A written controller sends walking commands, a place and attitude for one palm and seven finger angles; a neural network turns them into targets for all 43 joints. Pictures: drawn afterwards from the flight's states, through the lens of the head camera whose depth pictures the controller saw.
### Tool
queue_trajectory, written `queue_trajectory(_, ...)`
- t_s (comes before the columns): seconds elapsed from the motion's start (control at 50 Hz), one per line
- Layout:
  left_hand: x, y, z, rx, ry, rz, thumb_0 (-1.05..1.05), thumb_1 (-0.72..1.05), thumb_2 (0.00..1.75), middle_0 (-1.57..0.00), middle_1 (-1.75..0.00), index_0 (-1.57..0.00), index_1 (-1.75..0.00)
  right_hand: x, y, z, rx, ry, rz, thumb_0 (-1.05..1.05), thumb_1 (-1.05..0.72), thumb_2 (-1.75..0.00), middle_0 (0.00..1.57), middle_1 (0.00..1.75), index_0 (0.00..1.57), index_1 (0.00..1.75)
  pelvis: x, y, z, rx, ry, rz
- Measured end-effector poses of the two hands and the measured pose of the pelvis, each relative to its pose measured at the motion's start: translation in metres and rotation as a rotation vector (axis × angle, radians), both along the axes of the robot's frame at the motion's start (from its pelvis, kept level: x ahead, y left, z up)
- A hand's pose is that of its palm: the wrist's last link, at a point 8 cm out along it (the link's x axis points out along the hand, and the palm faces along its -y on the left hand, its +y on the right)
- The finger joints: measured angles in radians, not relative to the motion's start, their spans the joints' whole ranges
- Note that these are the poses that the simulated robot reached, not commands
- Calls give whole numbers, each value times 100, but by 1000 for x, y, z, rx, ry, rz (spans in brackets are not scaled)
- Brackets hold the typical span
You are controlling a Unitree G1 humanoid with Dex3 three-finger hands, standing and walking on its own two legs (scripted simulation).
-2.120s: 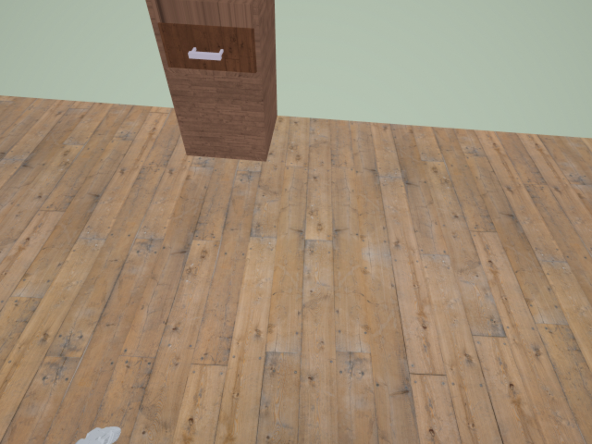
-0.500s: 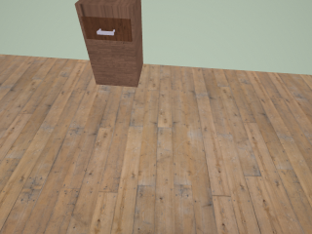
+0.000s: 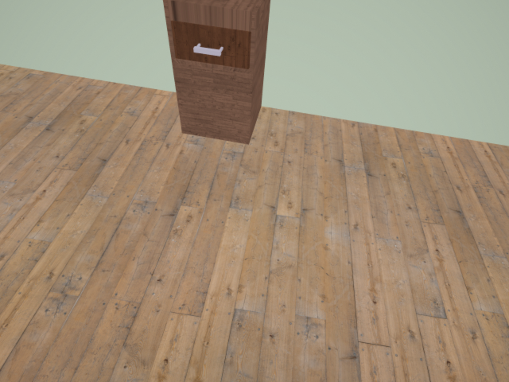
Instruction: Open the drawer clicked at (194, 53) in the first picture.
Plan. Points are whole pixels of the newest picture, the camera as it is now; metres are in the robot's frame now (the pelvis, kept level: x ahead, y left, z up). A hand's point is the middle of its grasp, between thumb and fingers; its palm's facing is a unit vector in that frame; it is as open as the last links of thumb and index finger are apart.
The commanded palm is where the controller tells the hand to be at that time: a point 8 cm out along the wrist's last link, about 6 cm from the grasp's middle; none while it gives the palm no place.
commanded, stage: walk to a spot facing it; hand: left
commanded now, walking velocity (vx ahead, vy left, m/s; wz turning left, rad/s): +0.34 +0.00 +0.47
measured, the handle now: (208, 49) +1.56 +0.29 -0.19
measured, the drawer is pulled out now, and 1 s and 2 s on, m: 0.00 0.00 0.00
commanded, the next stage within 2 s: turn to face it in 1.46 s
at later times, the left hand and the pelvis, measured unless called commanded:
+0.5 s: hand (157, 306) +0.29 +0.21 -0.17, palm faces +0.09 -0.98 -0.16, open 7.4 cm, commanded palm none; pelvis +0.19 +0.03 -0.01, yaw +9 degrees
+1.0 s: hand (147, 315) +0.28 +0.23 -0.19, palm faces +0.40 -0.90 -0.16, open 7.3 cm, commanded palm none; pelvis +0.42 +0.09 -0.02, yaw +19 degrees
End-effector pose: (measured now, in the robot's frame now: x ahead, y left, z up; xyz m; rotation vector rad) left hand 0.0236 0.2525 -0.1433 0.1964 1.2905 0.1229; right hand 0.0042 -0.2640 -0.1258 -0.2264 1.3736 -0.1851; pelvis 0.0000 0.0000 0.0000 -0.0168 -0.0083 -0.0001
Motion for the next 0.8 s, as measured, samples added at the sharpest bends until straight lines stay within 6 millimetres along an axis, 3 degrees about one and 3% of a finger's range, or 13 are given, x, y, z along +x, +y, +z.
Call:
queue_trajectory(0.1, -23, 15, -21, -38, 125, 80, 0, 91, 90, -20, -30, -20, -30, 23, 35, -9, 9, -8, 17, 0, -90, -90, 20, 30, 20, 30, 27, 25, -13, 6, 3, 39)
queue_trajectory(0.18, -2, 23, -13, -48, 152, 89, 1, 91, 90, -20, -30, -20, -29, 28, 61, -4, 28, 22, -6, 0, -90, -90, 20, 30, 20, 30, 51, 34, -4, 8, 15, 56)
queue_trajectory(0.34, 106, 25, 3, -54, -13, 117, 1, 91, 90, -20, -29, -20, -29, 51, 92, 2, 87, 137, -14, 0, -90, -90, 20, 30, 20, 30, 111, 40, 7, 8, 24, 117)
queue_trajectory(0.5, 252, 7, 4, -50, -173, 80, 1, 91, 90, -20, -29, -20, -29, 116, 80, -16, 106, 194, -25, 0, -90, -90, 20, 30, 20, 30, 192, 26, -8, 21, 17, 154)
queue_trajectory(0.56, 298, 1, -1, -29, -260, 91, 0, 91, 90, -20, -30, -20, -29, 154, 63, -32, 105, 221, 5, 0, -90, -90, 20, 30, 20, 30, 228, 17, -22, 20, 8, 191)
queue_trajectory(0.6, 309, -1, 1, -21, -284, 127, 0, 91, 90, -20, -30, -20, -29, 192, 53, -35, 95, 207, 45, 0, -90, -90, 20, 30, 20, 30, 245, 14, -22, 12, -6, 217)
queue_trajectory(0.7, 292, 0, 6, 0, -183, 240, -1, 92, 90, -20, -30, -20, -30, 318, 42, -25, 63, 47, 158, 0, -91, -90, 20, 30, 20, 30, 288, 16, -8, 4, -7, 255)
queue_trajectory(0.8, 262, 14, 7, 17, -23, 324, -2, 95, 90, -20, -30, -20, -30, 439, 63, -6, 59, -122, 256, 0, -91, -90, 19, 30, 19, 30, 332, 28, 1, -5, 10, 288)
